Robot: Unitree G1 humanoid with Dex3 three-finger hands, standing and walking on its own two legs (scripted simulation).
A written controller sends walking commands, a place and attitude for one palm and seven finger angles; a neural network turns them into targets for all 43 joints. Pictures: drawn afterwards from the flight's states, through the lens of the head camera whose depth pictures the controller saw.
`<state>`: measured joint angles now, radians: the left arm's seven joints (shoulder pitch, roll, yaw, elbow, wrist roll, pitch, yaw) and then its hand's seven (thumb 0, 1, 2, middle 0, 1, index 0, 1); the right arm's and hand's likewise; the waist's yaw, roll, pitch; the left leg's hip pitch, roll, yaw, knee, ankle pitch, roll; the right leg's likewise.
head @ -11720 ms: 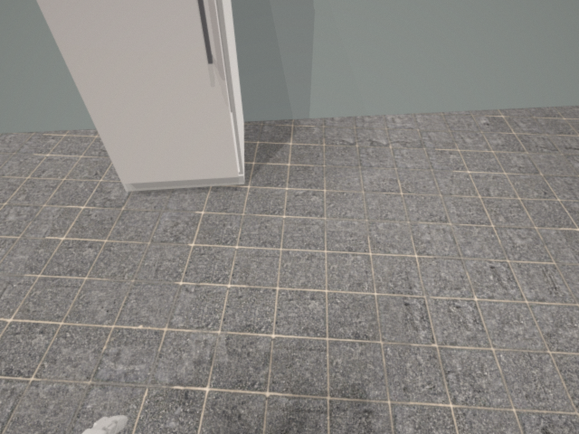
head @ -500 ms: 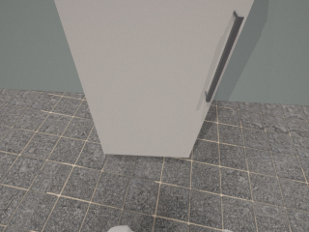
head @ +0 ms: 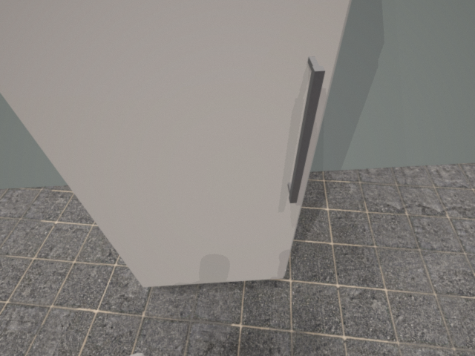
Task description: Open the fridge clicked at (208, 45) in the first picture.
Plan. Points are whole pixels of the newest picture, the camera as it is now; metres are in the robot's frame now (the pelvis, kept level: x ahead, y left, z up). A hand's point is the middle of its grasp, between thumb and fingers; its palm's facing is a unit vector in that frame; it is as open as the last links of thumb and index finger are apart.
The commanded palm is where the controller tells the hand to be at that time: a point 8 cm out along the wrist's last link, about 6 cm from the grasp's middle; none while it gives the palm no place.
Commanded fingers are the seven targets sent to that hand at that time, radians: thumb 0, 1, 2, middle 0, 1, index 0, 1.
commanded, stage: come to a stop and stand still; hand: right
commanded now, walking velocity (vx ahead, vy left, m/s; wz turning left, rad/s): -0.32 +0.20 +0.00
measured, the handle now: (300, 143) +0.49 -0.11 +0.09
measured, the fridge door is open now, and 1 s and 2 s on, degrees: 0 0 0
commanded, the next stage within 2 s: look again from close up in 1.54 s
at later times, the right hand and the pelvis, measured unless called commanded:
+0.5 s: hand out of the picture +0.06 -0.12 -0.15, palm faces +0.04 +0.96 -0.27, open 7.3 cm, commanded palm none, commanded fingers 0.00 -0.90 -0.90 0.20 0.30 0.20 0.30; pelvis +0.00 +0.06 +0.00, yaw -1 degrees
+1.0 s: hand out of the picture -0.05 -0.18 -0.17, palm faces +0.10 +0.98 -0.17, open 7.3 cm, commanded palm none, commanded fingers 0.00 -0.90 -0.90 0.20 0.30 0.20 0.30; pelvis -0.05 +0.01 +0.01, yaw -2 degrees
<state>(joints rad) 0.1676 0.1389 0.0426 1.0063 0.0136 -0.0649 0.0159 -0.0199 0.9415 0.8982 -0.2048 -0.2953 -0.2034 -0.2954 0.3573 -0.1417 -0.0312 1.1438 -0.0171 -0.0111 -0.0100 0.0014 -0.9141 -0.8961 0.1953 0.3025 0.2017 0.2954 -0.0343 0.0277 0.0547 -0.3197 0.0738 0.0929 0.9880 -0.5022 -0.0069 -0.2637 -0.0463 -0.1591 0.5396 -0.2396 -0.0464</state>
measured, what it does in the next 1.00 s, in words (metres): steps on the spot: left foot, then right foot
